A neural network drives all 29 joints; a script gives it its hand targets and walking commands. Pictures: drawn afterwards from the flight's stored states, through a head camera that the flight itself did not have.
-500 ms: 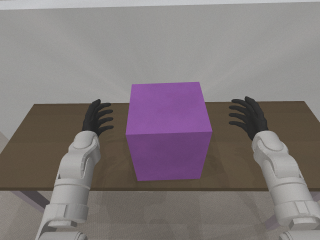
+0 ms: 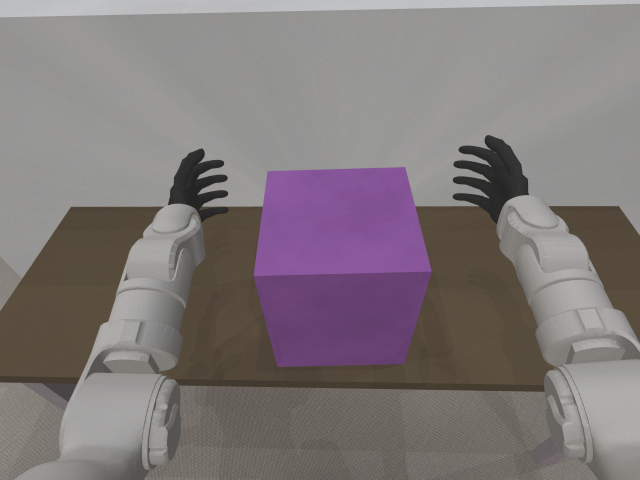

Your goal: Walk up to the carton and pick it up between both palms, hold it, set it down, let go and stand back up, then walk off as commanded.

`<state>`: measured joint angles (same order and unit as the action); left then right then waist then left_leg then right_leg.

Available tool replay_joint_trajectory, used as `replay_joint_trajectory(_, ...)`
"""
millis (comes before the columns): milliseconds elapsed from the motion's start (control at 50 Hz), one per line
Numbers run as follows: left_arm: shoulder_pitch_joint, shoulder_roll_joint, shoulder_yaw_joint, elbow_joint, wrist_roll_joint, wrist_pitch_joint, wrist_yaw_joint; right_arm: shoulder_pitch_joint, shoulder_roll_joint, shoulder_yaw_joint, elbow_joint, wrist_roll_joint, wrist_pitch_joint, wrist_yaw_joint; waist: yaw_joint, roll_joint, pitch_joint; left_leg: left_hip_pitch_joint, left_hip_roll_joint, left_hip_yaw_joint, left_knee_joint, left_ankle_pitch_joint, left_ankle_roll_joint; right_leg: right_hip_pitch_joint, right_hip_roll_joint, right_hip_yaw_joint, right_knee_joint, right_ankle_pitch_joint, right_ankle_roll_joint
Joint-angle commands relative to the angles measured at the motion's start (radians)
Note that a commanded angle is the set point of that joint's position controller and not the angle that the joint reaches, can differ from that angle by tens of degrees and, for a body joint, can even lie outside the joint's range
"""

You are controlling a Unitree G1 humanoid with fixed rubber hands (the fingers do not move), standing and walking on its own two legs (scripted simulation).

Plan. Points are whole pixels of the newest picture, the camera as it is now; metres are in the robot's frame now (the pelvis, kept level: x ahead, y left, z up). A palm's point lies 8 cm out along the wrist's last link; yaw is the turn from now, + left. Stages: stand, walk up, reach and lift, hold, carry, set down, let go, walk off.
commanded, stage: reach and lift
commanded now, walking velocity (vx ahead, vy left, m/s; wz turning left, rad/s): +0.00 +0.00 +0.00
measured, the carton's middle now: (338, 271) +0.44 +0.01 -0.02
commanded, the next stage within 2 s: none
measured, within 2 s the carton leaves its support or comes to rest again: neither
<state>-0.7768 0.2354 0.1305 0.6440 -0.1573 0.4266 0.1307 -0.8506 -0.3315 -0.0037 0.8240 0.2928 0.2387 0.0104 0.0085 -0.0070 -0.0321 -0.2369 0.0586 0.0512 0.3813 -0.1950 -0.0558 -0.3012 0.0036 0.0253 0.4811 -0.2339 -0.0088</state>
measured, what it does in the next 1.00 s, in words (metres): stands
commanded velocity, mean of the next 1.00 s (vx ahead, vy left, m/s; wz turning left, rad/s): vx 0.00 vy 0.00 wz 0.00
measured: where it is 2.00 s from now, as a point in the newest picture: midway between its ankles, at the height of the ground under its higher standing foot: outside the picture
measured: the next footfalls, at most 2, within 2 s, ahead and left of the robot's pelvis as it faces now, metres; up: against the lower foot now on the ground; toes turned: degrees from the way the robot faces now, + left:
none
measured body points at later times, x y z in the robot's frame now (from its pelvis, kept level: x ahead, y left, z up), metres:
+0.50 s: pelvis +0.00 +0.00 +0.00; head +0.05 +0.00 +0.45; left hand +0.44 +0.21 +0.09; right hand +0.46 -0.19 +0.11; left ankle +0.00 +0.16 -0.74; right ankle +0.01 -0.10 -0.74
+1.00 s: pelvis +0.01 +0.01 -0.01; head +0.10 +0.00 +0.43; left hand +0.45 +0.19 +0.01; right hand +0.47 -0.19 +0.05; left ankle +0.00 +0.16 -0.74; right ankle +0.01 -0.10 -0.74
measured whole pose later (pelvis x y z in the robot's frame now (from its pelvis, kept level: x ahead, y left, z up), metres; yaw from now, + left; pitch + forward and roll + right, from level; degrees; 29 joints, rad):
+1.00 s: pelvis +0.01 +0.01 -0.01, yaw -1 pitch +24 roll +0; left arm -0.87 0.17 -0.02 1.34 -0.21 -0.35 0.10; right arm -0.95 -0.33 0.17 1.32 0.36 -0.32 0.03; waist 0.02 0.01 -0.24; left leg -0.70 0.08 0.05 0.49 -0.20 -0.05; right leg -0.71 0.02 0.03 0.48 -0.18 -0.01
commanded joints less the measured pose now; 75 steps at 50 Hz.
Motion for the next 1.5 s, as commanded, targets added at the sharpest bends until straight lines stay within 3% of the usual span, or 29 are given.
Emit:
replay_joint_trajectory(0,-0.619,0.218,-0.003,0.005,-0.035,-0.078,-0.003,-0.608,-0.25,0.019,0.005,0.093,-0.07,-0.011,0.089,-0.006,-0.559,0.024,-0.067,0.026,0.037,0.335,0.002,0.182,0.059,-0.025,-0.077,0.527,0.03)
replay_joint_trajectory(80,-0.643,0.201,-0.016,0.11,-0.016,-0.115,-0.009,-0.613,-0.25,0.022,0.128,0.092,-0.085,-0.012,0.078,0.012,-0.514,0.016,-0.066,0.012,0.035,0.321,-0.008,0.164,0.061,-0.036,-0.083,0.518,0.025)
replay_joint_trajectory(160,-0.624,0.196,-0.013,0.182,-0.016,-0.19,-0.012,-0.614,-0.214,0.066,0.147,0.096,-0.125,-0.007,0.112,-0.013,-0.537,-0.011,-0.067,0.025,0.051,0.332,0.001,0.168,0.054,-0.025,-0.077,0.521,0.028)
replay_joint_trajectory(180,-0.595,0.189,-0.018,0.189,-0.013,-0.203,-0.015,-0.586,-0.212,0.048,0.154,0.093,-0.139,-0.012,0.093,-0.001,-0.558,0.001,-0.07,0.021,0.054,0.355,0.002,0.18,0.056,-0.028,-0.073,0.559,0.025)
replay_joint_trajectory(220,-0.596,0.182,-0.022,0.227,-0.016,-0.242,-0.023,-0.593,-0.19,0.081,0.178,0.104,-0.166,-0.014,0.106,-0.022,-0.564,-0.021,-0.07,0.023,0.066,0.364,0.0,0.181,0.055,-0.029,-0.066,0.574,0.027)
replay_joint_trajectory(240,-0.599,0.181,-0.028,0.312,-0.018,-0.266,-0.032,-0.577,-0.184,0.07,0.227,0.082,-0.172,-0.016,0.084,-0.031,-0.528,-0.055,-0.073,0.022,0.058,0.318,0.006,0.163,0.046,-0.024,-0.066,0.551,0.039)
replay_joint_trajectory(380,-0.564,0.149,-0.066,0.363,-0.043,-0.49,-0.044,-0.54,-0.13,0.123,0.254,0.111,-0.32,-0.004,0.102,-0.01,-0.674,-0.059,-0.067,0.022,0.103,0.406,-0.006,0.136,0.046,-0.035,-0.026,0.605,0.035)
replay_joint_trajectory(400,-0.601,0.134,-0.087,0.388,-0.049,-0.521,-0.044,-0.545,-0.124,0.125,0.276,0.109,-0.338,0.001,0.088,0.02,-0.688,-0.043,-0.064,0.019,0.116,0.417,-0.008,0.091,0.051,-0.045,-0.025,0.574,0.032)
replay_joint_trajectory(420,-0.531,0.128,-0.079,0.475,-0.054,-0.543,-0.047,-0.503,-0.131,0.127,0.314,0.098,-0.355,0.006,0.103,-0.005,-0.678,-0.063,-0.061,0.019,0.119,0.396,-0.004,0.065,0.048,-0.04,-0.03,0.539,0.026)
replay_joint_trajectory(440,-0.539,0.111,-0.09,0.495,-0.059,-0.566,-0.048,-0.511,-0.135,0.131,0.334,0.099,-0.368,0.007,0.083,0.0,-0.694,-0.054,-0.059,0.015,0.119,0.398,-0.009,0.035,0.046,-0.043,-0.035,0.537,0.021)
replay_joint_trajectory(460,-0.542,0.119,-0.086,0.506,-0.061,-0.593,-0.05,-0.499,-0.124,0.156,0.357,0.106,-0.379,0.009,0.099,-0.002,-0.691,-0.06,-0.057,0.018,0.121,0.394,-0.011,0.013,0.046,-0.039,-0.033,0.509,0.026)
replay_joint_trajectory(500,-0.55,0.091,-0.123,0.591,-0.077,-0.626,-0.052,-0.496,-0.132,0.172,0.438,0.121,-0.404,0.013,0.081,0.013,-0.64,-0.063,-0.054,0.015,0.137,0.386,-0.012,-0.052,0.048,-0.054,-0.029,0.461,0.022)
replay_joint_trajectory(600,-0.564,0.074,-0.165,0.693,-0.141,-0.727,-0.053,-0.509,-0.114,0.221,0.464,0.163,-0.469,0.023,0.097,0.025,-0.661,-0.128,-0.046,0.009,0.171,0.344,-0.009,-0.187,0.039,-0.055,-0.002,0.34,0.008)
replay_joint_trajectory(680,-0.594,0.05,-0.18,0.62,-0.141,-0.796,-0.042,-0.525,-0.125,0.163,0.472,0.14,-0.531,0.029,0.07,0.061,-0.812,-0.071,-0.028,-0.006,0.224,0.44,-0.032,-0.269,0.054,-0.083,0.026,0.345,-0.004)
replay_joint_trajectory(720,-0.606,0.041,-0.186,0.568,-0.14,-0.814,-0.029,-0.541,-0.15,0.165,0.448,0.147,-0.561,0.037,0.079,0.109,-0.887,-0.014,-0.021,-0.014,0.259,0.556,-0.051,-0.322,0.063,-0.096,0.037,0.358,-0.005)
replay_joint_trajectory(780,-0.566,0.02,-0.173,0.541,-0.113,-0.826,-0.023,-0.509,-0.158,0.14,0.438,0.132,-0.586,0.035,0.067,0.121,-0.946,0.035,-0.016,-0.018,0.276,0.623,-0.067,-0.324,0.069,-0.1,0.023,0.403,-0.009)
replay_joint_trajectory(920,-0.521,0.018,-0.108,0.484,-0.051,-0.836,-0.018,-0.462,-0.127,0.152,0.439,0.114,-0.617,0.032,0.094,0.104,-0.982,0.042,-0.012,-0.004,0.293,0.746,-0.072,-0.277,0.081,-0.087,0.026,0.528,0.0)
replay_joint_trajectory(980,-0.498,0.005,-0.074,0.527,-0.028,-0.837,-0.028,-0.436,-0.076,0.184,0.455,0.122,-0.605,0.018,0.094,0.043,-0.906,-0.085,-0.032,0.009,0.254,0.623,-0.044,-0.146,0.057,-0.059,0.051,0.628,0.018)
replay_joint_trajectory(1000,-0.501,0.013,-0.058,0.549,-0.028,-0.841,-0.035,-0.466,-0.058,0.186,0.4,0.123,-0.604,0.017,0.114,0.017,-0.909,-0.137,-0.037,0.005,0.248,0.596,-0.027,-0.111,0.055,-0.057,0.059,0.641,0.025)
replay_joint_trajectory(1020,-0.494,-0.003,-0.054,0.524,-0.004,-0.845,-0.035,-0.438,-0.044,0.173,0.431,0.109,-0.598,0.015,0.091,0.016,-0.9,-0.139,-0.038,0.014,0.242,0.576,-0.025,-0.09,0.047,-0.054,0.062,0.662,0.028)
replay_joint_trajectory(1040,-0.52,0.009,-0.034,0.551,-0.006,-0.85,-0.039,-0.486,-0.027,0.181,0.391,0.097,-0.598,0.013,0.115,-0.007,-0.908,-0.187,-0.041,0.018,0.234,0.55,-0.022,-0.06,0.044,-0.048,0.074,0.666,0.031)
replay_joint_trajectory(1080,-0.527,-0.018,-0.031,0.545,0.014,-0.863,-0.04,-0.469,0.006,0.154,0.385,0.07,-0.594,0.009,0.094,-0.005,-0.895,-0.21,-0.039,0.019,0.21,0.496,-0.014,-0.047,0.033,-0.04,0.073,0.666,0.036)
replay_joint_trajectory(1160,-0.539,-0.046,-0.019,0.608,0.021,-0.867,-0.046,-0.493,0.043,0.113,0.39,0.011,-0.576,0.0,0.087,-0.045,-0.82,-0.247,-0.046,0.014,0.195,0.398,-0.001,-0.067,0.022,-0.036,0.059,0.542,0.045)
replay_joint_trajectory(1180,-0.573,-0.068,-0.025,0.584,0.029,-0.874,-0.045,-0.502,0.062,0.081,0.396,-0.01,-0.576,-0.004,0.063,-0.034,-0.827,-0.253,-0.048,0.018,0.193,0.381,-0.003,-0.067,0.024,-0.038,0.053,0.533,0.04)
replay_joint_trajectory(1200,-0.557,-0.079,-0.019,0.6,0.036,-0.872,-0.045,-0.499,0.081,0.08,0.385,-0.016,-0.569,-0.005,0.075,-0.025,-0.817,-0.263,-0.048,0.015,0.181,0.364,-0.001,-0.079,0.021,-0.041,0.052,0.502,0.04)
replay_joint_trajectory(1340,-0.594,-0.113,0.058,0.575,0.124,-0.86,-0.011,-0.525,0.098,-0.06,0.382,-0.16,-0.569,-0.033,0.042,0.002,-0.83,-0.217,-0.042,0.018,0.185,0.375,-0.022,-0.096,0.028,-0.057,0.028,0.447,0.032)
replay_joint_trajectory(1380,-0.606,-0.138,0.063,0.508,0.127,-0.865,-0.002,-0.555,0.121,-0.101,0.289,-0.197,-0.578,-0.045,0.033,-0.015,-0.902,-0.193,-0.046,0.019,0.187,0.398,-0.027,-0.07,0.028,-0.06,0.027,0.481,0.038)
replay_joint_trajectory(1400,-0.613,-0.144,0.052,0.488,0.133,-0.863,0.0,-0.538,0.133,-0.095,0.303,-0.207,-0.572,-0.042,0.046,0.021,-0.9,-0.174,-0.044,0.027,0.19,0.413,-0.03,-0.069,0.03,-0.062,0.029,0.487,0.036)
replay_joint_trajectory(1480,-0.602,-0.162,0.069,0.491,0.159,-0.864,-0.002,-0.541,0.187,-0.099,0.304,-0.233,-0.572,-0.048,0.039,-0.019,-0.875,-0.191,-0.055,0.038,0.191,0.43,-0.024,0.007,0.028,-0.054,0.041,0.577,0.047)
